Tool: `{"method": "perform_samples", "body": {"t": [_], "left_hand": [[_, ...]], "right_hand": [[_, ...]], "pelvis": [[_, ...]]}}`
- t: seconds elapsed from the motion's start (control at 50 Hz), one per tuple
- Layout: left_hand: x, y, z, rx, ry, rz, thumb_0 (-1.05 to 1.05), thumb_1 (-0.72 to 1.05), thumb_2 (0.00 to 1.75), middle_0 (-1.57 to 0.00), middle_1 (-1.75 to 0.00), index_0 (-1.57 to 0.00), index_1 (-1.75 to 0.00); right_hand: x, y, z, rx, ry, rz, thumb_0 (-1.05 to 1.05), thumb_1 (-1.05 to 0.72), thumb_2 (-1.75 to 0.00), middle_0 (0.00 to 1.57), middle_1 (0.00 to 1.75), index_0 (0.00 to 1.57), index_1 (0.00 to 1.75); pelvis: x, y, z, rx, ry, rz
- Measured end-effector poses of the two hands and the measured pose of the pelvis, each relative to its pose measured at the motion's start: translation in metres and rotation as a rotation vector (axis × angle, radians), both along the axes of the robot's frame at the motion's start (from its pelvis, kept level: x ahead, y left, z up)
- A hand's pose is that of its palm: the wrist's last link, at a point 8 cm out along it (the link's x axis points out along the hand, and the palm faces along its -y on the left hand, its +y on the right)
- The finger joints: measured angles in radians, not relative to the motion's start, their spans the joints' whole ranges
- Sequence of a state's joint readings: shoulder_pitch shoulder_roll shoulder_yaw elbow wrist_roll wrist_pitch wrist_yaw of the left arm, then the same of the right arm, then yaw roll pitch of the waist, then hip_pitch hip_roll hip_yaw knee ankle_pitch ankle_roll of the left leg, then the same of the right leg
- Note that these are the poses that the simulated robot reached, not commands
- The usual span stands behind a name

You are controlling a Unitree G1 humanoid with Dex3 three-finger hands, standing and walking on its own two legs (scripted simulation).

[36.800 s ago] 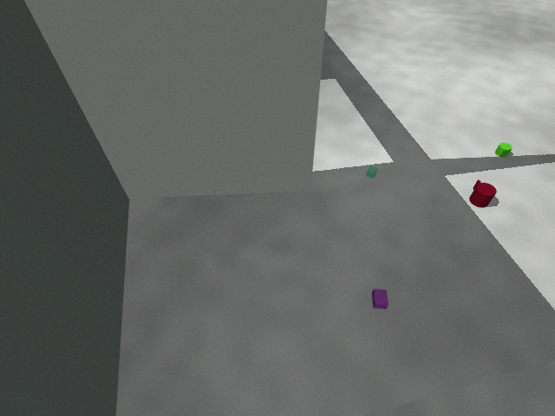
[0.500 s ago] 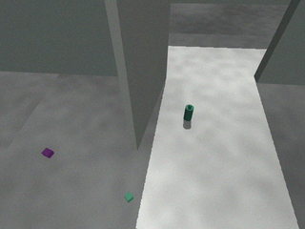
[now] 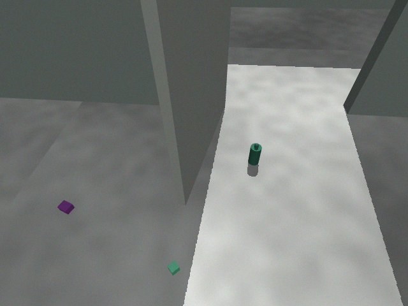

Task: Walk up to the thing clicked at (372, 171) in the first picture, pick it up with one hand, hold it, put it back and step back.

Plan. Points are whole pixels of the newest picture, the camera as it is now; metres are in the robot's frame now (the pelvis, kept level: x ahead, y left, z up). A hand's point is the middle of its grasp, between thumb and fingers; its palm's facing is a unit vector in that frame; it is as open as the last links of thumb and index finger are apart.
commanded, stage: stand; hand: left
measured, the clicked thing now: (173, 267) +0.43 +0.17 -0.76
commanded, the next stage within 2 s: none
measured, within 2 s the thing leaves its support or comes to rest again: neither
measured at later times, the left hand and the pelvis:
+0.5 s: hand out of the picture +0.10 +0.25 -0.15, palm faces -0.03 -0.94 -0.35, open 7.4 cm; pelvis +0.02 -0.01 +0.00, yaw +0 degrees
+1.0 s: hand out of the picture +0.10 +0.24 -0.15, palm faces -0.04 -0.94 -0.35, open 7.4 cm; pelvis +0.02 -0.01 +0.00, yaw -1 degrees
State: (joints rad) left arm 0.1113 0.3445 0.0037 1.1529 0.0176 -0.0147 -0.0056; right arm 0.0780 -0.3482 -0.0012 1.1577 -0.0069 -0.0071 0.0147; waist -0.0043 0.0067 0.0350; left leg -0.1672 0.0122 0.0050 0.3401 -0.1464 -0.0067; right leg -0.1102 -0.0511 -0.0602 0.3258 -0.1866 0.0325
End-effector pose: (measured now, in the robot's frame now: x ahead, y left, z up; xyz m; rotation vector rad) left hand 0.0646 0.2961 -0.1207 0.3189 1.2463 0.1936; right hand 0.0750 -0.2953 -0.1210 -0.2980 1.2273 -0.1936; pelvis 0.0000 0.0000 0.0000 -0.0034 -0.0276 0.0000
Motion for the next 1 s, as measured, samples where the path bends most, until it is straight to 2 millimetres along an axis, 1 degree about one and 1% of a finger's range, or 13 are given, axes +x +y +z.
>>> {"method": "perform_samples", "body": {"t": [0.26, 0.5, 0.7, 1.0], "left_hand": [[0.017, -0.004, 0.002, 0.003, -0.009, -0.007, 0.01, 0.90, 0.90, -0.21, -0.30, -0.20, -0.30], [0.030, -0.007, 0.004, 0.007, -0.024, -0.012, 0.01, 0.90, 0.90, -0.21, -0.30, -0.20, -0.30], [0.032, -0.008, 0.004, 0.008, -0.025, -0.010, 0.01, 0.90, 0.90, -0.21, -0.30, -0.20, -0.30], [0.025, -0.010, 0.003, 0.007, -0.013, -0.012, 0.01, 0.90, 0.90, -0.21, -0.30, -0.20, -0.30]], "right_hand": [[0.010, -0.007, 0.000, -0.007, 0.006, -0.003, 0.00, -0.90, -0.90, 0.20, 0.30, 0.20, 0.30], [0.017, -0.009, 0.000, -0.008, 0.000, -0.003, 0.00, -0.90, -0.90, 0.20, 0.30, 0.20, 0.30], [0.017, -0.010, 0.000, -0.008, 0.003, -0.002, 0.00, -0.90, -0.90, 0.20, 0.30, 0.20, 0.30], [0.013, -0.013, 0.001, -0.011, 0.007, -0.005, 0.00, -0.90, -0.90, 0.20, 0.30, 0.20, 0.30]], "pelvis": [[0.012, -0.004, 0.001, 0.001, 0.001, -0.002], [0.018, -0.007, 0.001, 0.002, -0.001, -0.006], [0.020, -0.009, 0.001, 0.002, -0.004, -0.006], [0.018, -0.010, 0.001, 0.001, -0.007, -0.010]]}}
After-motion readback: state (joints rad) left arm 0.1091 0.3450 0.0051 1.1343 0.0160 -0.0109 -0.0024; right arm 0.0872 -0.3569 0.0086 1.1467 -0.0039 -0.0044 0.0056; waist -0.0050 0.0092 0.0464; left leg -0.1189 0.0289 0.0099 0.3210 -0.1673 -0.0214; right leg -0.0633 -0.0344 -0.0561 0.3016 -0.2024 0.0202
